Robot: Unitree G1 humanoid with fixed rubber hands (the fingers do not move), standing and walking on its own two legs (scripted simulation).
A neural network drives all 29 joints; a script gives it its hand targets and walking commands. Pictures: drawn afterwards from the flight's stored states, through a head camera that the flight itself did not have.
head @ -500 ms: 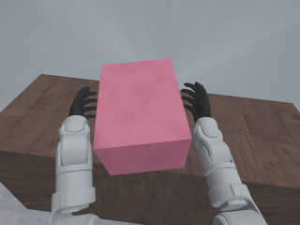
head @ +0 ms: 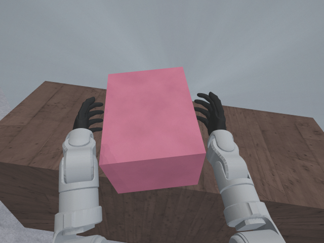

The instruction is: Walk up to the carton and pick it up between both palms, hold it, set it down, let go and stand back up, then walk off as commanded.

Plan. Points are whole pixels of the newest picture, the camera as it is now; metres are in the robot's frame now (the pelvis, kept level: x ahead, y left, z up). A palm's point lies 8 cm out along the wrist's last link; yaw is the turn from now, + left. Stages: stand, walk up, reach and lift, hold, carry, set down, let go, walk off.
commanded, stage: hold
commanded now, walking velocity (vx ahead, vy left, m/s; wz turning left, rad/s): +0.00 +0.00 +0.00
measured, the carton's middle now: (151, 127) +0.42 +0.00 +0.10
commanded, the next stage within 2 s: none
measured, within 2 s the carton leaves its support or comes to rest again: neither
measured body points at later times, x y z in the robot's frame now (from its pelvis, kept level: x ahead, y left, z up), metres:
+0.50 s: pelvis +0.00 +0.00 +0.00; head -0.03 +0.04 +0.45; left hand +0.37 +0.16 +0.15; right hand +0.37 -0.14 +0.18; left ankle +0.06 +0.11 -0.75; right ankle +0.01 -0.09 -0.75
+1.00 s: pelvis +0.00 +0.00 +0.00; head -0.02 +0.03 +0.45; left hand +0.37 +0.16 +0.16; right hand +0.37 -0.15 +0.17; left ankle +0.06 +0.11 -0.75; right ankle +0.01 -0.09 -0.75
